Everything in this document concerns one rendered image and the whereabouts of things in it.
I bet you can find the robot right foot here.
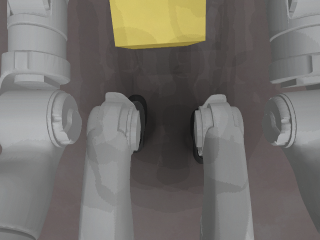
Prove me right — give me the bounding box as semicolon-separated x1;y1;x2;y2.
190;108;204;164

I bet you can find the robot right forearm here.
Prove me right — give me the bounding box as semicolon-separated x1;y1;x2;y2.
264;0;320;91

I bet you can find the carton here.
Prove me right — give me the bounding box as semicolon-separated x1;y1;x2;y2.
109;0;206;50

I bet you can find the robot left forearm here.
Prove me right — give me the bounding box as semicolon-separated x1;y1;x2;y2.
0;0;71;95

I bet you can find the right robot upper arm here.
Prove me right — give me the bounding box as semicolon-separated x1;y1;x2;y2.
261;89;320;234

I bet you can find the robot right thigh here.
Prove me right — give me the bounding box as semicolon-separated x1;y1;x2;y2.
194;102;255;240

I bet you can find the left robot upper arm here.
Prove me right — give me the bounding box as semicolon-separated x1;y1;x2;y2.
0;90;82;240

